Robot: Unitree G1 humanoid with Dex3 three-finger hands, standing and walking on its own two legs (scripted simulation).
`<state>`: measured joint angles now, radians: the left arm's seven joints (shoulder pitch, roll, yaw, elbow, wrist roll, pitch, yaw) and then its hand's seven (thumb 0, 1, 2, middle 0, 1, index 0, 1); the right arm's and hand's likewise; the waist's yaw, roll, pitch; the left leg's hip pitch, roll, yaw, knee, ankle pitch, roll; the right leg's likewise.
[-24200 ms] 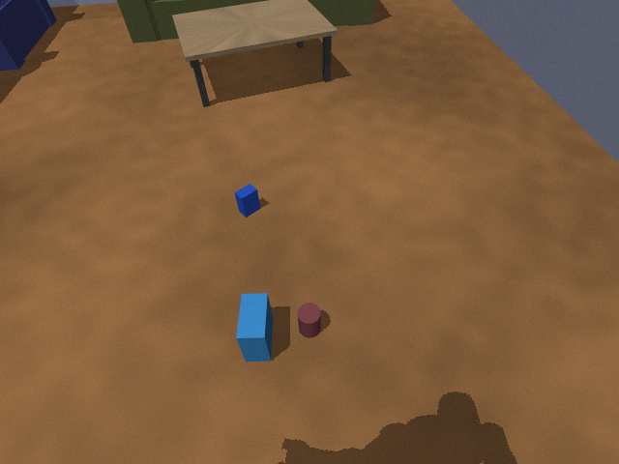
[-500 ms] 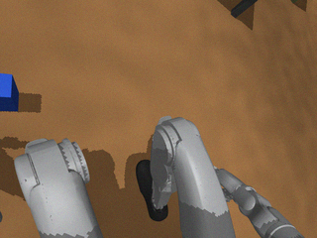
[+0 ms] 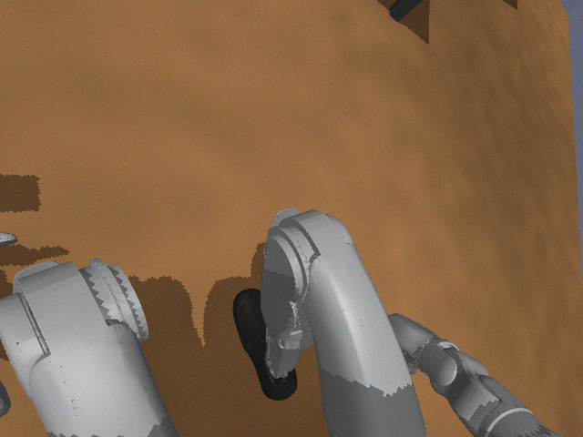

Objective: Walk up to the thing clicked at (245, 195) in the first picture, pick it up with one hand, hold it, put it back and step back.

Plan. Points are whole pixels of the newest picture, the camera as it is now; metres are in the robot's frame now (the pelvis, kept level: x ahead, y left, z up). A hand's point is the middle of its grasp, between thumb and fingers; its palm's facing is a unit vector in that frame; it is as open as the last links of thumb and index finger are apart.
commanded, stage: rest palm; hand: left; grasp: from the side
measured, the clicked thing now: out of the picture +0.46 +0.30 -0.22
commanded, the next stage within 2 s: close in 0.54 s
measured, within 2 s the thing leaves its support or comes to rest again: neither
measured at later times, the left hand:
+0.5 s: hand out of the picture +0.43 +0.29 -0.17, palm faces +0.41 -0.91 -0.01, open 16.0 cm
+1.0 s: hand out of the picture +0.43 +0.30 -0.18, palm faces +0.41 -0.91 +0.00, open 12.2 cm
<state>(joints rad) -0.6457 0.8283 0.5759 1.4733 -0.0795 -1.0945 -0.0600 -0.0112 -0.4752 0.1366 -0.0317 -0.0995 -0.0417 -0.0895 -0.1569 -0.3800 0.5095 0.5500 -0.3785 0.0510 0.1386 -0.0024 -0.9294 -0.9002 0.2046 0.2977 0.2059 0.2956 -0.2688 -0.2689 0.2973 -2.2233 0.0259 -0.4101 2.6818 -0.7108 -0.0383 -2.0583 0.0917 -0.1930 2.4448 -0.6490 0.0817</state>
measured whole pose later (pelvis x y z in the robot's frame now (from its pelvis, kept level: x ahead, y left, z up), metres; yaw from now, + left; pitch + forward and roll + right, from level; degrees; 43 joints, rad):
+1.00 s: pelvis +0.00 +0.01 +0.01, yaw -2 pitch +11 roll -19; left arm -0.68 0.90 0.53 1.52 -0.05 -1.14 0.03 0.00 -0.03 0.43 -0.38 -0.41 -0.41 -0.41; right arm -0.22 -0.37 0.56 0.53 -0.40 0.07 0.13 0.00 -0.89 -0.89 0.20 0.30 0.21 0.30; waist -0.27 -0.31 0.32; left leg -2.21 0.04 -0.45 2.68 -0.73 -0.03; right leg -2.03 0.10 -0.23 2.41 -0.64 0.08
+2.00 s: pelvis -0.01 +0.01 +0.01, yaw -2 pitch +10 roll -20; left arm -0.69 0.91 0.54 1.48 -0.05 -1.11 0.01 0.00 -0.44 0.82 -0.84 -1.19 -0.97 -1.23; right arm -0.21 -0.37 0.57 0.51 -0.40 0.08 0.13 0.00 -0.92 -0.90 0.20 0.30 0.21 0.30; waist -0.27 -0.31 0.33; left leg -2.21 0.04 -0.45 2.68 -0.72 -0.01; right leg -2.01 0.10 -0.23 2.39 -0.63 0.08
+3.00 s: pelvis +0.02 -0.02 +0.05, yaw +7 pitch +29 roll -9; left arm -0.59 0.55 0.47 0.92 -0.12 -0.65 -0.15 -0.01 -0.45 0.91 -0.79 -1.27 -1.35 -1.45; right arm 0.04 -0.30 0.16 0.60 -0.13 0.09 0.09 0.00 -0.90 -0.89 0.20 0.30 0.20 0.30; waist -0.15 -0.05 -0.03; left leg -2.25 0.04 -0.22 2.43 -0.70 -0.05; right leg -2.15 0.00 -0.09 2.34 -0.70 0.04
